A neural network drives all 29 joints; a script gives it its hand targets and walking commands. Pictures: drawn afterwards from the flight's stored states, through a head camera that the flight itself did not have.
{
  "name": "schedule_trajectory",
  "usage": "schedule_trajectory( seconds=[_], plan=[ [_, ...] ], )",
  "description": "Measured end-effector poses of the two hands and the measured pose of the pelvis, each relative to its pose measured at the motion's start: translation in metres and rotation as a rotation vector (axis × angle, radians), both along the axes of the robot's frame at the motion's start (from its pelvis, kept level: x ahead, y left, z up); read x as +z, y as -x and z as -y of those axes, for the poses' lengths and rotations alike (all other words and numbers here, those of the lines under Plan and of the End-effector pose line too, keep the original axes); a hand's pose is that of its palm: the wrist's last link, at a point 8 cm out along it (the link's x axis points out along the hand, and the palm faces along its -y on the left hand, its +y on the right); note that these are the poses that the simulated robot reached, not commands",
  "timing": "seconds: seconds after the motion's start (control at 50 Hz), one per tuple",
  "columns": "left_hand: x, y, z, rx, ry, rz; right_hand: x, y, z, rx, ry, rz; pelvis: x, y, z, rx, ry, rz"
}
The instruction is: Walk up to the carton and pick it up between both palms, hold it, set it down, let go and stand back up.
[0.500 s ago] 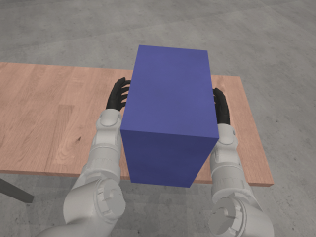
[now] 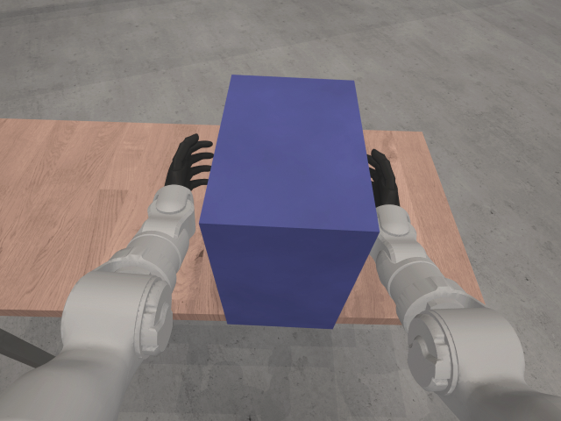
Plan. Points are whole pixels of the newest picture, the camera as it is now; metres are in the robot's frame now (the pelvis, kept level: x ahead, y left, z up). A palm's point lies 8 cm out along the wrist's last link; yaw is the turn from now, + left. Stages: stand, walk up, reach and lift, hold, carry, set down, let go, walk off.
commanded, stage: set down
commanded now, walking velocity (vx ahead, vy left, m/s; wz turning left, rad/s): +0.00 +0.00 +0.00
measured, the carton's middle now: (285, 211) +0.44 +0.01 +0.04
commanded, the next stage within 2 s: none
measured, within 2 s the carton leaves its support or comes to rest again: neither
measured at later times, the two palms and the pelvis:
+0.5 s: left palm (167, 150) +0.45 +0.17 +0.15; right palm (435, 161) +0.43 -0.17 +0.16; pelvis -0.03 -0.02 +0.00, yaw +1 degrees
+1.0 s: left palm (143, 86) +0.46 +0.18 +0.24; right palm (462, 104) +0.44 -0.18 +0.24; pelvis -0.02 -0.02 +0.01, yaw +1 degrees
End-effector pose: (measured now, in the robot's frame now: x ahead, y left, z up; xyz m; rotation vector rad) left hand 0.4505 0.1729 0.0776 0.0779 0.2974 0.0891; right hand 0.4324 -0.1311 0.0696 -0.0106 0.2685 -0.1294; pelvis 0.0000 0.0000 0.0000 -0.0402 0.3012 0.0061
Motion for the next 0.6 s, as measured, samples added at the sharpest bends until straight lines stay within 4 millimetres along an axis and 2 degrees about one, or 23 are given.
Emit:
schedule_trajectory(
  seconds=[0.14,0.28,0.44,0.6],
  plan=[
    [0.019,0.006,-0.018,0.025,0.001,0.026,0.028,-0.001,0.030,-0.052,0.012,0.010,-0.002,0.007,0.002,0.006,0.004,0.009],
    [0.046,0.008,-0.012,0.002,0.012,0.067,0.065,0.000,0.052,-0.057,0.002,0.029,-0.003,0.020,0.007,0.013,-0.006,0.017],
    [0.070,0.007,0.001,-0.001,0.024,0.067,0.086,0.003,0.048,-0.020,-0.004,0.018,-0.002,0.031,0.015,0.014,-0.024,0.016],
    [0.092,0.002,-0.008,0.029,0.030,0.064,0.101,-0.002,0.030,-0.017,-0.012,0.021,0.001,0.031,0.019,0.021,-0.026,0.024]
  ],
)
